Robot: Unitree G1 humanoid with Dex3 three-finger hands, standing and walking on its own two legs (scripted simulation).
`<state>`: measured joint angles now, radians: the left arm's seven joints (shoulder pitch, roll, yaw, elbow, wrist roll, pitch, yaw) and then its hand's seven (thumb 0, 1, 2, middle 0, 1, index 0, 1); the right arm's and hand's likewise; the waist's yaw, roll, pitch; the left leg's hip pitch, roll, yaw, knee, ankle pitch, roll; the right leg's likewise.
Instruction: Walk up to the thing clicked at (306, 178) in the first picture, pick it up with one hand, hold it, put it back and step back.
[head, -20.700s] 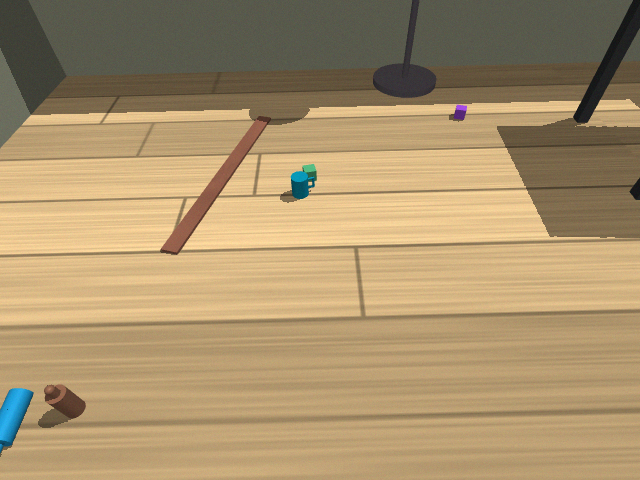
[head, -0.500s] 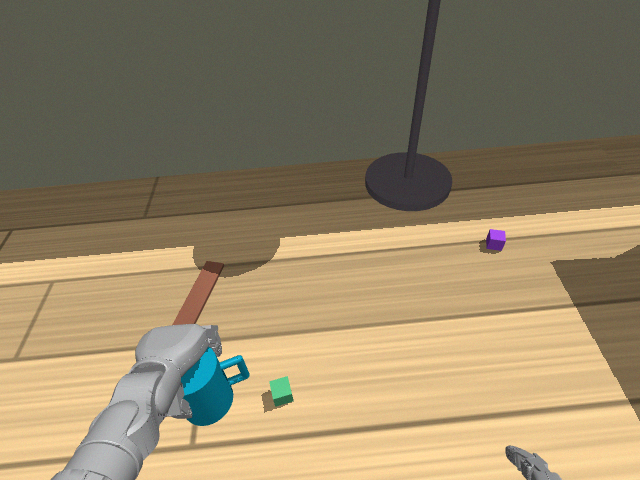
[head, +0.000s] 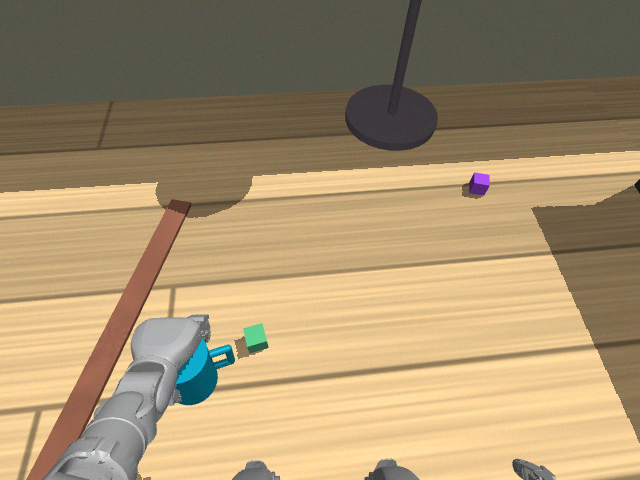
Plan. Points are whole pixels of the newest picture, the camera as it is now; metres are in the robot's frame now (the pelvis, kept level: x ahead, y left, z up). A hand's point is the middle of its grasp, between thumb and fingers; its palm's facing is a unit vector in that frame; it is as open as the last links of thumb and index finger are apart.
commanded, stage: crouch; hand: left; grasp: from above
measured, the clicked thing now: (197, 365) +0.33 +0.20 -0.17
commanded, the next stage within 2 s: lower in 1.42 s
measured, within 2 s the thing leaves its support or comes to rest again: neither
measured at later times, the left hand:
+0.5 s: hand (211, 375) +0.36 +0.22 -0.37, palm faces -0.49 +0.00 -0.87, open 10.7 cm
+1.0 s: hand (222, 376) +0.39 +0.22 -0.48, palm faces -0.46 -0.01 -0.89, open 10.7 cm
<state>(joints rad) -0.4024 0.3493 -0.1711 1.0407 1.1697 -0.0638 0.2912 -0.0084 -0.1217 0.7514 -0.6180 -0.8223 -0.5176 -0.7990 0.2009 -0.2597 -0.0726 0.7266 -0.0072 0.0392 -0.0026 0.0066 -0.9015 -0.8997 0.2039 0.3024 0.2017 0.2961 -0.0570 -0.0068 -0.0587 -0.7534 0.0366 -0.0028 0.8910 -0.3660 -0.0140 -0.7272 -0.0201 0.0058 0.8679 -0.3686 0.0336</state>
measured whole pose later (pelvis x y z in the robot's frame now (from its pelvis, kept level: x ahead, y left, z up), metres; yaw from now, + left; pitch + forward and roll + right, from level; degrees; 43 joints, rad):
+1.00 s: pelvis -0.05 -0.01 -0.30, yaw -3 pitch +37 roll -5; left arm -0.82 0.54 0.05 1.32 1.21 -0.08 0.43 -0.01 -0.13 0.70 -0.67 -0.76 -0.57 -0.76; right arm 0.14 -0.25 -0.03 0.75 -0.13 -0.08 0.08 0.00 -0.92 -0.90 0.20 0.30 0.20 0.30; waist -0.20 0.01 -0.13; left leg -2.08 0.03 -0.11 2.10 -0.68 -0.04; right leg -2.03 0.01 -0.03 2.06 -0.69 0.03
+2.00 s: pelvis -0.05 +0.00 -0.40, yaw -6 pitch +34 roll -6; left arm -0.89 0.64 0.11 1.45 1.27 -0.16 0.51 0.00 -0.11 0.64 -0.72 -0.70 -0.62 -0.70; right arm 0.14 -0.27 0.03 0.78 -0.17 -0.10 0.14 0.00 -0.92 -0.90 0.20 0.30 0.20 0.30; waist -0.25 -0.03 -0.01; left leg -2.33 0.02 -0.15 2.41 -0.68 -0.04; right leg -2.27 0.03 -0.04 2.35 -0.68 0.05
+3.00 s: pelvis -0.06 +0.00 -0.42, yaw -10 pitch +30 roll -10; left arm -1.00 0.78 0.13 1.75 1.31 -0.19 0.66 -0.02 -0.36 0.88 -0.33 -0.98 -0.34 -0.97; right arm 0.14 -0.31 0.12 0.80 -0.24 -0.21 0.25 0.00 -0.90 -0.89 0.20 0.30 0.20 0.30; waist -0.32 -0.05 0.05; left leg -2.36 0.02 -0.22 2.52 -0.69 -0.04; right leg -2.28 0.05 -0.08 2.40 -0.67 0.06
